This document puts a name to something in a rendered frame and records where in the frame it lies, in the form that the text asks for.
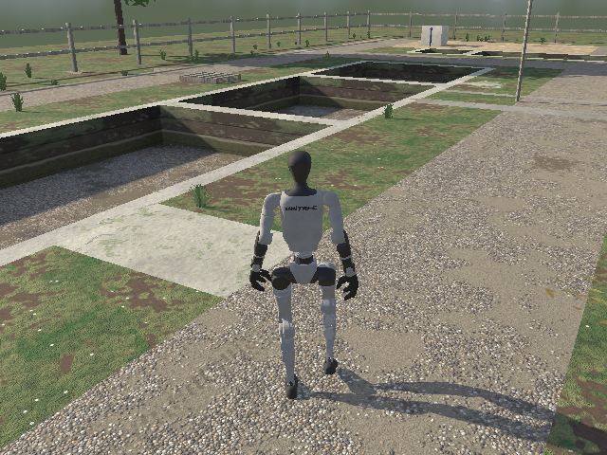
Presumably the right robot forearm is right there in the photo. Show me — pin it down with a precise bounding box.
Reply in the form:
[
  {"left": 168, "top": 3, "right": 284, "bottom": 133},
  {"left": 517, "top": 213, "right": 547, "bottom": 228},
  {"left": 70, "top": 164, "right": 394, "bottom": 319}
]
[{"left": 337, "top": 230, "right": 357, "bottom": 277}]

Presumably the robot left upper arm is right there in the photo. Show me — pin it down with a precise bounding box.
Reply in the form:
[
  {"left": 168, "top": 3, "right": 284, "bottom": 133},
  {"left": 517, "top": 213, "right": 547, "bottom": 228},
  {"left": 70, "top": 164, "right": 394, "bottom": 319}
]
[{"left": 258, "top": 192, "right": 281, "bottom": 246}]

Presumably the left robot forearm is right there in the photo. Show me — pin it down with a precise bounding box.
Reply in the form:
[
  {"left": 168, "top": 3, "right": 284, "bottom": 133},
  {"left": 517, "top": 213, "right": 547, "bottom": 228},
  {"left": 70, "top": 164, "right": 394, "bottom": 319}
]
[{"left": 250, "top": 230, "right": 267, "bottom": 272}]

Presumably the robot right thigh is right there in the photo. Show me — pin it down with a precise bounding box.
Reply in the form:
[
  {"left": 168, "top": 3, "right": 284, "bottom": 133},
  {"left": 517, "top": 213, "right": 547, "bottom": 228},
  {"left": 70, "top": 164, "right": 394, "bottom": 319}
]
[{"left": 317, "top": 263, "right": 336, "bottom": 315}]

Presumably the robot head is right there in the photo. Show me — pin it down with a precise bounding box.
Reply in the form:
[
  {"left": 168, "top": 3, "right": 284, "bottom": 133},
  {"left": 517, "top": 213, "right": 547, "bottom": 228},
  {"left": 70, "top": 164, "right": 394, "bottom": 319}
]
[{"left": 285, "top": 151, "right": 317, "bottom": 196}]

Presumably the robot right upper arm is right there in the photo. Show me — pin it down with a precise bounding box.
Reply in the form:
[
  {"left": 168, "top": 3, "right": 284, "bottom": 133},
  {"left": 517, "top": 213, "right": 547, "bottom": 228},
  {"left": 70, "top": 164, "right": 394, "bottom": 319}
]
[{"left": 321, "top": 191, "right": 346, "bottom": 245}]

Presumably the left robot hand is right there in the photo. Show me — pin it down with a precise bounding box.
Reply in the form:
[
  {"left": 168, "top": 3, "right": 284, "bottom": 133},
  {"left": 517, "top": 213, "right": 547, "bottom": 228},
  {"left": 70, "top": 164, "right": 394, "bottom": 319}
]
[{"left": 249, "top": 269, "right": 271, "bottom": 292}]

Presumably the right robot hand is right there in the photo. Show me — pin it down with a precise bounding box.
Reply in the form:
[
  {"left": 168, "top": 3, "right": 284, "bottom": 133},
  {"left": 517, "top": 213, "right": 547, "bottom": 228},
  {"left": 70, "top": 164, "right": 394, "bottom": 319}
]
[{"left": 337, "top": 273, "right": 359, "bottom": 300}]

